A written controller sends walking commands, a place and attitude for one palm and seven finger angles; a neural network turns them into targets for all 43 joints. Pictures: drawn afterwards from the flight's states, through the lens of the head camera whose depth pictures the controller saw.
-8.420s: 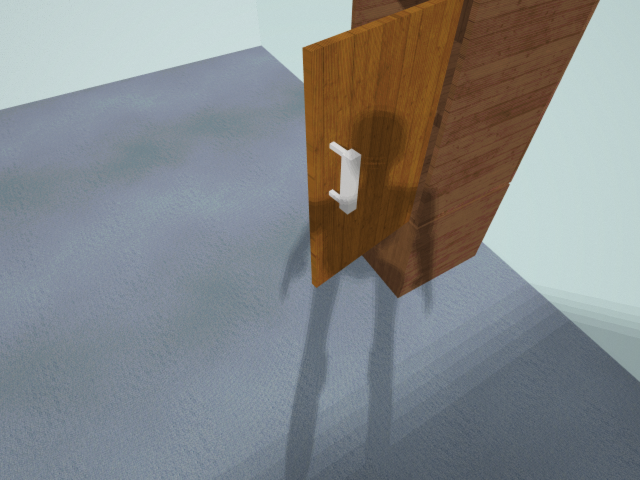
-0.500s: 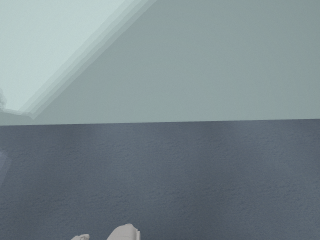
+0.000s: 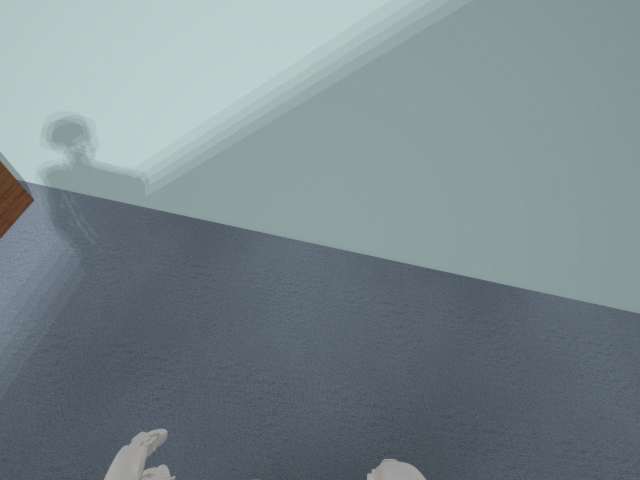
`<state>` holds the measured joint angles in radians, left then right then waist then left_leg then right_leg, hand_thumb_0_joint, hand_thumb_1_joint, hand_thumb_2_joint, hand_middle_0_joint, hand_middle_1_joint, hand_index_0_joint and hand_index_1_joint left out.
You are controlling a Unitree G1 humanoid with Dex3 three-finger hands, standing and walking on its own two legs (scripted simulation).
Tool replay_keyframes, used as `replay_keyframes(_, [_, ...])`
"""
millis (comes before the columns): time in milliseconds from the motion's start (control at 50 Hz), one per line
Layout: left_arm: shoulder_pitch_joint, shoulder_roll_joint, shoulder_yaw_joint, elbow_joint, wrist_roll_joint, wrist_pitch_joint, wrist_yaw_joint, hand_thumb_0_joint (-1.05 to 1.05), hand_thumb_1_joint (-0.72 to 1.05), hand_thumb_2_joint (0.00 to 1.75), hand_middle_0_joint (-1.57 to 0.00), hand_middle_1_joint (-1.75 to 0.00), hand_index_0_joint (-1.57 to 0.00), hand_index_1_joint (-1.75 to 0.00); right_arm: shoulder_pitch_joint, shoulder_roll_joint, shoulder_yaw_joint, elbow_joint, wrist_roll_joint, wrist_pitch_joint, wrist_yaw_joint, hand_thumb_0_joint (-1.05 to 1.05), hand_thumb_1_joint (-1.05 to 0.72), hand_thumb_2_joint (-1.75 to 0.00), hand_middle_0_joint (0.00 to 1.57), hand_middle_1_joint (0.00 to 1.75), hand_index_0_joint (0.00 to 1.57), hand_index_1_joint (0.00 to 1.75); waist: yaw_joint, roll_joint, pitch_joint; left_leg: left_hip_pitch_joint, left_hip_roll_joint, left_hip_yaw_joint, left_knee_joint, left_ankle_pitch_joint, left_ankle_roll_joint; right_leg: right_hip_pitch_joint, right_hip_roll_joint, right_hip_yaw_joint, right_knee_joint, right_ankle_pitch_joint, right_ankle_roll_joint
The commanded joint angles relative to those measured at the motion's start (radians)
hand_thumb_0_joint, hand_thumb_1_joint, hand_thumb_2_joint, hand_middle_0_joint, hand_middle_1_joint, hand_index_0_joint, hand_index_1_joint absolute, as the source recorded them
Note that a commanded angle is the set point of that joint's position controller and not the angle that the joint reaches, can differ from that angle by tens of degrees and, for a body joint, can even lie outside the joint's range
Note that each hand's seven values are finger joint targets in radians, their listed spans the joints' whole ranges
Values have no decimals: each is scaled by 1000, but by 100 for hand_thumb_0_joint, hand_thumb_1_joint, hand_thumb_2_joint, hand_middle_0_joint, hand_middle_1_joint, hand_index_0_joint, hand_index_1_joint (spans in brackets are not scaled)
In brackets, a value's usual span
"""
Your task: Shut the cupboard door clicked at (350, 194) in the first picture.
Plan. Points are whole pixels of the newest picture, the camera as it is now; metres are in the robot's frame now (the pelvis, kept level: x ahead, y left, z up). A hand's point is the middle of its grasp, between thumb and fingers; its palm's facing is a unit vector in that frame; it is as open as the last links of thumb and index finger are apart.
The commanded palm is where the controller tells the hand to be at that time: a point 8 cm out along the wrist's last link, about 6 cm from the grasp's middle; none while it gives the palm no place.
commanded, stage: walk to a spot facing it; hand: left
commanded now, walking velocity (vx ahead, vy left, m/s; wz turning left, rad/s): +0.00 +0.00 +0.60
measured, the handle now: out of the picture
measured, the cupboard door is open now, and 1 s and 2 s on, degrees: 100 100 100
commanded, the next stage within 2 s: none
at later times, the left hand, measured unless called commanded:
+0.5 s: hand out of the picture -0.03 +0.17 -0.16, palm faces +0.38 -0.89 -0.26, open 7.3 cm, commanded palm none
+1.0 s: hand (99, 454) +0.16 +0.31 -0.16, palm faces +0.50 -0.85 -0.15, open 7.4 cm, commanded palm none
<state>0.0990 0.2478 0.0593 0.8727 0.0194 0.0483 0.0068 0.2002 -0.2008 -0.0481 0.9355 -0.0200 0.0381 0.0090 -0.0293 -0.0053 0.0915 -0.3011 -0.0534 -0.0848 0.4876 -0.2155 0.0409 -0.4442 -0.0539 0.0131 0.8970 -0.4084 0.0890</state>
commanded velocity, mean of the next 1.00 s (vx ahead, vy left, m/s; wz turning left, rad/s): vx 0.28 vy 0.00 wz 0.44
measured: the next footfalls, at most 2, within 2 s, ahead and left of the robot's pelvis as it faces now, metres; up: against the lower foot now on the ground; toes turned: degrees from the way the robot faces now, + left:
right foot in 0.10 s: +0.03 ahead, -0.14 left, +0.00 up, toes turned +4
left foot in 0.64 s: +0.07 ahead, +0.15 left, +0.00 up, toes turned +34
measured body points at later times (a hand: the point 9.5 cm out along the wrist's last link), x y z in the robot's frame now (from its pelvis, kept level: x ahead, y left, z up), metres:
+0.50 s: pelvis +0.03 -0.03 +0.00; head +0.08 -0.02 +0.45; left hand -0.05 +0.21 -0.14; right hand +0.22 -0.24 -0.14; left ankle +0.00 +0.12 -0.69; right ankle -0.01 -0.14 -0.74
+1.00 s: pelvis +0.16 +0.10 +0.00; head +0.18 +0.13 +0.45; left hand +0.14 +0.36 -0.14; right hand +0.26 -0.11 -0.14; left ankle +0.04 +0.12 -0.74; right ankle +0.33 +0.03 -0.67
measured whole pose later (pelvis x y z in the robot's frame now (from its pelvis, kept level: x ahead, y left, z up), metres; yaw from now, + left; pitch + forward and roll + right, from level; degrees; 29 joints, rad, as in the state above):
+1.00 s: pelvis +0.16 +0.10 +0.00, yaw +32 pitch +0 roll +0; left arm 0.11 0.20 0.04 0.95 0.03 -0.01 -0.04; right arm 0.36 -0.16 -0.02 1.05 -0.01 -0.06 -0.01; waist -0.03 -0.04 0.07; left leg 0.00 -0.05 0.04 0.30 -0.30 0.06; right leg -0.64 -0.13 -0.05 0.94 -0.13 0.07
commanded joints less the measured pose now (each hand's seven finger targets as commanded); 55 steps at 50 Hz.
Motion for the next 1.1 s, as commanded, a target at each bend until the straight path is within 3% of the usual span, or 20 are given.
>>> replay_keyframes(0, [12, 66, 17, -82, -13, -30, 15, 0, 90, 90, -20, -30, -20, -30, 17, -228, -73, -65, -6, -11, -20, 0, -90, -90, 20, 30, 20, 30, 2, 181, -169, 117, 237, -301, -72, 404, 120, 90, 52, -20, -178, -13, -18])
replay_keyframes(60, [144, 115, 32, -51, -12, -51, 24, 0, 90, 90, -20, -30, -20, -30, -34, -187, -71, -80, 12, -9, -16, 0, -90, -90, 20, 30, 20, 30, 74, 65, -207, -89, 148, -269, 47, 201, 35, 431, -5, 33, -533, 225, -35])
replay_keyframes(80, [163, 194, 50, -47, 2, -59, 33, 0, 90, 90, -20, -30, -20, -30, -16, -122, -64, -93, 22, -11, -11, 0, -90, -90, 20, 30, 20, 30, 79, -204, -221, -294, 19, -97, 234, -173, -48, 586, -266, 269, -620, 264, -116])
replay_keyframes(100, [153, 223, 47, -54, 6, -56, 36, 0, 90, 90, -20, -30, -20, -30, -30, -140, -68, -104, 12, -7, -11, 0, -90, -90, 20, 30, 20, 30, 78, -269, -181, -320, -31, 19, 488, -420, -86, 455, -454, 386, -627, 381, -230])
replay_keyframes(120, [112, 190, 33, -65, 2, -55, 36, 0, 90, 90, -20, -30, -20, -30, -21, -159, -70, -94, 3, -1, -3, 0, -90, -90, 20, 30, 20, 30, 53, -179, -138, -295, 17, -6, 644, -376, -81, 350, -420, 292, -606, 405, -262])
replay_keyframes(160, [31, 108, 18, -79, -7, -58, 38, 0, 90, 90, -20, -30, -20, -30, 0, -143, -74, -47, 0, 20, 4, 0, -90, -90, 20, 30, 20, 30, 1, -189, -85, -308, 58, 13, 748, -255, -102, 317, -297, 142, -579, 513, -212])
replay_keyframes(200, [57, 87, 10, -70, -9, -67, 31, 0, 90, 90, -20, -30, -20, -30, -5, -123, -59, -43, 1, 24, 13, 0, -90, -90, 20, 30, 20, 30, 2, -184, -84, -314, 73, 52, 750, -184, -117, 353, -247, 16, -557, 612, -186])
replay_keyframes(340, [246, 110, 28, 19, 2, -99, 18, 0, 90, 90, -20, -30, -20, -30, -169, -100, -41, -77, -5, 8, 36, 0, -90, -90, 20, 30, 20, 30, 84, -146, -71, -390, 115, 114, 554, -152, -119, 526, -308, -12, -631, 393, -188])
replay_keyframes(500, [279, 144, 40, 72, 16, -107, 0, 0, 90, 90, -20, -30, -20, -30, -262, -75, -19, -115, -1, -19, 54, 0, -90, -90, 20, 30, 20, 30, 90, -189, -22, -229, 109, 210, 252, -178, -66, 452, -365, -137, -620, 348, -178])
replay_keyframes(540, [263, 164, 44, 80, 15, -109, -6, 0, 90, 90, -20, -30, -20, -30, -214, -83, -18, -109, -3, -33, 50, 0, -90, -90, 20, 30, 20, 30, 56, -164, -49, -103, 74, 258, 166, -180, -44, 423, -360, -182, -544, 450, -164])
replay_keyframes(580, [221, 171, 42, 82, 3, -110, -15, 0, 90, 90, -20, -30, -20, -30, 7, -141, -36, -50, -10, -47, 35, 0, -90, -90, 20, 30, 20, 30, -65, -74, -167, 276, 25, 282, -1, -94, -9, 268, -293, -295, -198, 599, -107])
replay_keyframes(600, [199, 116, 33, 42, -6, -109, -31, 0, 90, 90, -20, -30, -20, -30, 164, -267, -69, -15, -16, -55, 22, 0, -90, -90, 20, 30, 20, 30, -145, 173, -261, 531, 239, -30, -59, -119, 74, -8, -179, -314, 125, 233, -46])
replay_keyframes(620, [98, 74, 13, -34, -3, -107, -36, 0, 90, 90, -20, -30, -20, -30, 264, -364, -89, 5, -8, -65, 5, 0, -90, -90, 20, 30, 20, 30, -179, 320, -281, 610, 463, -427, -170, 86, 173, -305, -57, -199, 364, -183, -9])
replay_keyframes(640, [32, 102, 18, -57, -1, -97, -26, 0, 90, 90, -20, -30, -20, -30, 245, -358, -85, 22, 3, -56, -9, 0, -90, -90, 20, 30, 20, 30, -150, 147, -241, 570, 512, -417, -187, 136, 211, -371, -93, -48, 450, -133, -33])
replay_keyframes(660, [-1, 102, 22, -46, -2, -99, -21, 0, 90, 90, -20, -30, -20, -30, 191, -308, -71, 4, 1, -63, -13, 0, -90, -90, 20, 30, 20, 30, -117, 12, -180, 428, 472, -350, -201, 84, 187, -333, -122, -44, 465, -50, -39])
replay_keyframes(720, [158, 53, 20, 48, 12, -72, -33, 0, 90, 90, -20, -30, -20, -30, 16, -194, -31, -34, 3, -92, -19, 0, -90, -90, 20, 30, 20, 30, 15, 142, -46, 199, 310, -77, -243, 200, 96, -213, -132, -31, 367, 122, -19])
replay_keyframes(800, [166, 40, 13, 59, 10, -66, -34, 0, 90, 90, -20, -30, -20, -30, 81, -152, -19, 12, 9, -110, -20, 0, -90, -90, 20, 30, 20, 30, 37, 121, -65, 233, 260, 5, -249, 377, 110, -209, -97, -48, 286, 208, -11])
replay_keyframes(1020, [-122, 2, -9, -34, -4, -87, -40, 0, 90, 90, -20, -30, -20, -30, 269, -114, -11, 126, -7, -117, -38, 0, -90, -90, 20, 30, 20, 30, -28, 110, 5, 308, 288, -17, -231, 508, 126, -117, -44, -85, -198, 245, -72])
replay_keyframes(1060, [-73, 20, -4, -20, -3, -93, -36, 0, 90, 90, -20, -30, -20, -30, 277, -121, -12, 142, -7, -113, -38, 0, -90, -90, 20, 30, 20, 30, 4, 88, -8, 279, 287, -20, -153, 596, 117, 26, -4, -108, -253, 199, -93])
replay_keyframes(1080, [33, 30, 5, 8, -3, -99, -34, 0, 90, 90, -20, -30, -20, -30, 262, -127, -14, 145, -4, -113, -39, 0, -90, -90, 20, 30, 20, 30, 58, 71, -47, 243, 268, -5, -46, 625, 100, 171, 11, -108, -302, 229, -102])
